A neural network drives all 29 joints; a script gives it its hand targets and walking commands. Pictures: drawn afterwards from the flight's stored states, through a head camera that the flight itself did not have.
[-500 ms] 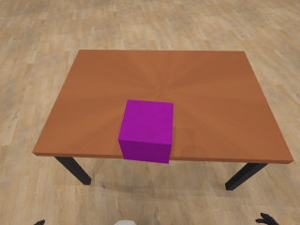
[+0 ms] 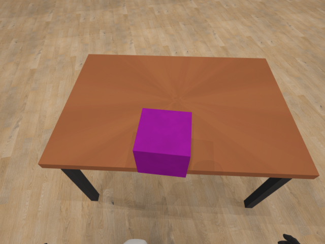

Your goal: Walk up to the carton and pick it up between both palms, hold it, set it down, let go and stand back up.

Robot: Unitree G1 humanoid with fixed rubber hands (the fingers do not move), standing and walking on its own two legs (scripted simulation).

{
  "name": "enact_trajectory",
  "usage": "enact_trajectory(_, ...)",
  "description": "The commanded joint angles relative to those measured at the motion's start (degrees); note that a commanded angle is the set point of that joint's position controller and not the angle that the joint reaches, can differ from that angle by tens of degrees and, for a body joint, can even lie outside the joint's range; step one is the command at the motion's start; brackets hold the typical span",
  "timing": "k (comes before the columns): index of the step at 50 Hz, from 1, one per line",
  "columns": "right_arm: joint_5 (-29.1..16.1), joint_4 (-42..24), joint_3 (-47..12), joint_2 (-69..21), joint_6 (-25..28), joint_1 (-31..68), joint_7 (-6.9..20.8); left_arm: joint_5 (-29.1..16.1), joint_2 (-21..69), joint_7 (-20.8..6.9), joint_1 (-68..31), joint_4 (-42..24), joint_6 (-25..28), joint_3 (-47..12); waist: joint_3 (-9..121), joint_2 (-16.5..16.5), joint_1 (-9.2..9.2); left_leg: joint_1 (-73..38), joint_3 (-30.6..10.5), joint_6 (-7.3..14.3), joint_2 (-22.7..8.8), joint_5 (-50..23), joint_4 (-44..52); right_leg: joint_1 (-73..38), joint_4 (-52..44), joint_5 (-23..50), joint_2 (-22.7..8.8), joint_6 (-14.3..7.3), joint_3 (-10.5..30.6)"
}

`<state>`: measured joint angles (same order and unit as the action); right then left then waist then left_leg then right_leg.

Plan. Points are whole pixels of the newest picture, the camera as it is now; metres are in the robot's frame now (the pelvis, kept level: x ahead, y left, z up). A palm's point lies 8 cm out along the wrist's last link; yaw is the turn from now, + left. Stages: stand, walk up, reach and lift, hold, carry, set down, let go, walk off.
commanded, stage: walk up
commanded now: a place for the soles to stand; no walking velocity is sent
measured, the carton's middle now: (164, 143) +0.44 +0.02 -0.12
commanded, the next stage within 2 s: none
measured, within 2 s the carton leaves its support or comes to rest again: neither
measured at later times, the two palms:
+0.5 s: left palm out of the picture +0.11 +0.35 -0.11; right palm (284, 241) +0.15 -0.29 -0.10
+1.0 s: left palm out of the picture +0.12 +0.34 -0.10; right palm (289, 243) +0.14 -0.30 -0.11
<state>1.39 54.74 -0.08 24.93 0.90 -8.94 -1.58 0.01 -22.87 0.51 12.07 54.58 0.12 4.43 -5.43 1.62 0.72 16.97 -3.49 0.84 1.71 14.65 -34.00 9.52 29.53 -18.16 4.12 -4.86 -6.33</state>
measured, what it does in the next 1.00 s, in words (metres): steps on the spot: right foot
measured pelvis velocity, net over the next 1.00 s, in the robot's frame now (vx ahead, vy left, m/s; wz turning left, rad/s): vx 0.06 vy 0.01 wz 0.02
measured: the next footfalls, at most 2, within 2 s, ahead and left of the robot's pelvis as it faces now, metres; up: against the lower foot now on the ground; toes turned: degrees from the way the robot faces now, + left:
right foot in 0.72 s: +0.17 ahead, -0.11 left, +0.00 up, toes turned -1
right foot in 1.98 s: +0.09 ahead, -0.10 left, +0.00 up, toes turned +2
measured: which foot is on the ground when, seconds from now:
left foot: down 0.00-1.00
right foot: down 0.00-0.46, up 0.48-0.70, down 0.72-1.00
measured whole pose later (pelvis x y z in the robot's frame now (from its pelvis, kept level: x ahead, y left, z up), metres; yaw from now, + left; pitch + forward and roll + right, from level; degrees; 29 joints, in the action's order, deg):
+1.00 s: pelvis +0.06 +0.01 +0.00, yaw +1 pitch -3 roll +1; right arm 1.4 56.3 -0.1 24.3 1.3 -10.3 -0.6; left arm 0.0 -22.9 -0.5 11.2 54.7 0.8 3.3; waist -5.6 0.5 0.7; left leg 14.3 -2.6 0.1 1.6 17.0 -34.6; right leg 18.9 34.8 -13.1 -1.6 -1.0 -1.1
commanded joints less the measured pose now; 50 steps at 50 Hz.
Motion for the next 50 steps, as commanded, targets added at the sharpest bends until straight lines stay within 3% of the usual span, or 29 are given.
enact_trajectory(1, -0.89, -1.13, 2.56, 10.06, 0.89, 3.27, 0.00, 0.77, -11.88, 0.32, -6.48, -2.77, 0.71, 1.36, 8.57, -0.26, 0.03, -3.36, -8.69, 3.74, -5.67, -13.05, 4.77, -3.75, -6.38, 11.84, -13.19, 2.39, 11.30)
enact_trajectory(8, -0.98, -1.09, 2.57, 10.18, 0.87, 2.64, 0.03, 0.90, -11.94, 0.18, -7.12, -2.91, 0.77, 1.24, 8.91, -0.70, -0.30, -3.81, -8.57, 3.67, -5.96, -12.26, 5.21, -4.04, -6.46, 11.04, -13.05, 2.28, 11.35)
enact_trajectory(9, -0.21, -2.30, 3.74, 11.73, 1.50, -0.49, 0.79, 1.82, -13.75, -0.70, -2.51, -3.81, 1.48, 2.82, 10.87, -3.74, 1.07, -1.52, -8.31, 5.96, -4.76, 10.39, 3.37, -4.23, -6.39, -12.49, -13.45, -0.65, 13.54)
enact_trajectory(10, 0.42, -2.85, 4.40, 12.78, 1.50, 2.06, 1.29, 2.38, -14.98, -0.92, 0.02, -3.40, 1.79, 3.08, 4.67, -4.34, 2.35, 6.09, -8.11, 6.05, -3.47, 21.61, 0.05, -1.91, -10.37, -27.32, -16.52, -2.80, 20.62)
enact_trajectory(11, 0.67, -3.71, 4.47, 12.17, 1.36, 4.04, 1.67, 2.76, -16.38, -1.09, 1.40, -3.02, 2.09, 3.70, -0.38, -5.82, 3.21, 13.00, -3.80, 4.89, -1.54, 19.06, -6.38, -2.04, -16.03, -35.67, -21.46, -5.58, 26.65)
enact_trajectory(12, 0.92, -3.79, 4.74, 12.14, 1.24, 3.20, 1.90, 2.48, -17.24, -1.20, 0.89, -3.39, 2.41, 3.85, -3.42, -6.49, 3.22, 17.77, -0.96, 2.95, -1.92, 17.12, -14.28, -2.97, -20.95, -34.38, -25.83, -8.25, 32.13)
enact_trajectory(14, 0.55, -3.85, 4.92, 12.99, 1.66, 1.29, 1.95, 1.82, -16.91, -1.25, -0.29, -3.76, 2.98, 3.99, -6.07, -3.61, 2.48, 20.88, -1.33, 0.72, -4.61, 14.39, -15.89, -6.71, -19.18, -17.80, -26.55, -10.73, 29.43)
enact_trajectory(15, 0.35, -4.07, 4.98, 13.27, 1.95, 0.49, 2.00, 1.55, -16.25, -1.34, 0.54, -3.32, 3.19, 3.77, -5.01, -2.97, 2.50, 20.42, -0.97, 0.29, -4.33, 14.99, -15.54, -8.89, -17.28, -7.60, -25.36, -9.93, 26.43)
enact_trajectory(19, -0.46, -5.01, 4.24, 9.51, 2.95, 0.38, 2.00, 1.73, -14.48, -1.85, 1.27, -3.76, 2.02, 3.04, -1.09, -9.93, 2.16, 9.79, 4.92, 1.11, -2.83, 10.63, -2.66, -11.81, -7.03, 25.82, -18.85, -6.74, 11.84)
enact_trajectory(21, -0.57, -2.39, 4.61, 9.07, 3.48, -7.71, 1.28, 0.90, -13.27, -1.84, -3.08, -5.40, 1.33, 2.80, 4.73, -8.06, -2.59, -6.63, 7.07, 2.35, 0.46, -3.74, 10.31, -6.47, 5.38, 33.50, -14.43, -2.41, 4.36)
enact_trajectory(22, 0.22, -1.04, 5.66, 11.32, 3.79, -11.95, 0.53, 0.33, -10.34, -1.57, -3.09, -6.34, 1.29, 1.82, 8.50, -4.03, -4.50, -16.72, 1.12, 3.37, -0.84, -7.69, 11.82, 1.05, 14.70, 30.82, -11.07, 0.72, 2.95)
enact_trajectory(23, 0.82, -1.40, 7.04, 18.05, 4.29, -15.46, -0.49, 0.23, -8.05, -1.48, -4.62, -9.35, 1.49, 1.05, 11.76, 8.41, -5.93, -23.98, -26.06, 9.13, -15.90, -9.76, 15.08, 14.67, 29.54, 11.42, -3.47, 4.01, 1.71)
enact_trajectory(24, -0.56, -2.53, 7.50, 20.13, 4.36, -13.18, -0.97, 0.39, -11.09, -1.05, -3.45, -8.63, 0.72, 1.86, 12.55, 5.60, -4.24, -22.83, -39.54, 16.05, -22.23, -12.02, 17.15, 20.94, 35.50, -15.56, -0.26, 4.08, 10.99)
enact_trajectory(25, -1.58, -2.30, 6.77, 17.76, 4.06, -10.59, -1.28, 0.66, -12.64, -0.92, -4.07, -7.83, 0.11, 2.10, 5.66, -1.91, -2.89, -15.85, -35.32, 16.93, -21.91, -11.64, 15.14, 22.25, 39.27, -16.88, -3.03, 3.34, 15.63)
enact_trajectory(26, -1.68, -2.57, 6.30, 16.35, 4.06, -9.22, -1.37, 0.57, -11.36, -0.89, -2.57, -7.89, 0.09, 1.95, 1.48, -2.17, -1.36, -12.40, -28.59, 15.68, -19.85, -15.60, 13.49, 23.29, 39.72, -14.32, -3.98, 2.98, 16.27)
enact_trajectory(27, -1.62, -4.01, 5.76, 14.46, 4.18, -7.87, -1.33, 0.49, -11.13, -0.86, -0.77, -8.03, 0.17, 1.98, 1.30, -2.23, -0.60, -10.99, -24.17, 14.17, -18.27, -16.60, 12.64, 22.93, 37.30, -12.23, -5.15, 2.68, 16.13)
enact_trajectory(29, -0.99, -5.17, 4.43, 11.75, 4.06, -3.66, -1.07, 0.16, -9.42, -0.94, 3.27, -6.42, 0.19, 1.60, 2.81, 3.10, 0.85, -4.21, -15.70, 12.74, -15.28, -20.96, 10.56, 16.38, 29.71, -10.62, -6.46, 3.99, 14.89)
enact_trajectory(30, -0.69, -5.14, 4.27, 11.45, 3.93, -2.87, -0.89, 0.17, -9.03, -1.04, 2.00, -6.67, 0.24, 1.44, 3.47, 4.70, 0.01, -2.62, -13.15, 12.51, -14.33, -21.21, 9.55, 14.06, 23.93, -10.24, -7.53, 4.13, 12.79)
enact_trajectory(33, -0.39, -5.55, 4.01, 12.08, 2.84, -0.03, -0.32, 0.20, -8.52, -0.35, 1.60, -5.04, 0.36, 1.42, 5.17, 7.84, 0.15, 2.32, -12.49, 11.07, -14.26, -25.86, 6.53, 6.11, 13.60, -6.50, -6.88, 3.91, 8.70)
enact_trajectory(35, -1.02, -6.12, 3.53, 12.18, 1.80, 4.17, -0.06, 0.45, -8.35, -0.06, 3.45, -2.72, 0.60, 1.76, 3.69, 7.85, 2.95, 10.42, -11.69, 8.14, -12.60, -14.03, 3.75, -2.29, 3.48, 4.64, -6.12, 2.80, 7.48)
enact_trajectory(36, -1.06, -6.13, 3.09, 10.27, 1.42, 3.65, 0.08, 1.00, -10.19, 0.16, 2.74, -2.28, 0.87, 2.34, 3.20, 4.24, 2.61, 13.32, -10.05, 5.48, -10.07, -5.36, 2.37, -5.50, -0.19, 7.01, -7.32, 2.09, 9.75)
enact_trajectory(37, -1.83, -5.99, 2.14, 7.03, 0.88, 3.18, 0.37, 1.57, -13.06, 0.25, -0.45, -3.11, 1.60, 1.98, 1.95, -5.30, 1.79, 12.99, -7.37, 1.92, -3.65, 5.94, -2.30, 1.27, -11.02, 0.57, -17.47, -0.61, 24.38)
enact_trajectory(38, -2.09, -3.92, 2.89, 8.11, 0.09, 1.70, 0.09, 1.16, -15.99, -0.21, -4.77, -3.52, 2.16, 2.15, 0.54, -9.19, 0.01, 4.26, -2.44, 0.80, 0.97, 18.12, -11.12, 11.93, -15.93, -7.07, -24.43, -5.23, 31.09)
enact_trajectory(40, -1.77, -1.36, 3.56, 9.20, -0.46, -1.33, 0.53, 1.36, -14.89, -0.14, -8.40, -3.70, 2.37, 1.46, -1.58, -7.87, -1.40, 2.00, -1.30, 0.46, -0.70, 18.01, -14.62, 15.37, -16.13, -15.37, -22.91, -7.16, 29.32)
enact_trajectory(44, -1.57, 0.59, 3.26, 8.23, 0.84, -4.55, 0.98, 0.50, -12.56, -0.53, -8.11, -2.74, 1.72, 0.65, 5.21, -10.07, -2.56, -4.81, 0.90, 0.78, -2.27, 6.05, 4.40, 6.33, -7.19, 7.93, -17.26, -2.31, 18.48)
enact_trajectory(45, -1.44, 0.72, 3.37, 8.73, 1.05, -4.29, 0.87, 0.42, -12.00, -0.51, -7.12, -3.06, 1.56, 0.61, 7.32, -7.98, -2.28, -6.19, -0.98, 0.87, -2.28, 0.88, 8.06, 3.83, -4.67, 10.83, -16.04, -0.81, 17.38)
enact_trajectory(46, -0.96, -0.18, 3.09, 9.10, 1.36, -1.31, 0.69, 0.04, -10.62, -0.57, -7.05, -3.22, 1.56, 0.32, 8.73, -5.39, -0.95, -5.81, -7.64, 1.64, -5.38, -2.81, 9.62, 4.03, -3.20, 11.13, -14.35, 0.85, 15.91)
enact_trajectory(47, -1.05, -1.05, 2.71, 9.82, 1.87, 1.92, 0.88, -0.26, -10.66, -0.70, -6.95, -3.05, 1.37, 0.04, 9.70, -2.03, 0.62, -2.98, -10.76, 2.30, -7.54, -0.67, 10.57, 2.55, -4.01, 5.36, -12.10, 1.85, 14.50)
enact_trajectory(50, -1.40, 0.21, 2.02, 9.41, 1.94, 4.62, 1.11, 0.09, -10.37, -0.56, -7.36, -1.79, 1.34, -0.20, 5.67, -2.43, 0.80, 1.18, -9.99, 2.15, -7.59, 0.01, 11.79, 0.37, -5.80, 3.66, -11.31, 1.54, 13.32)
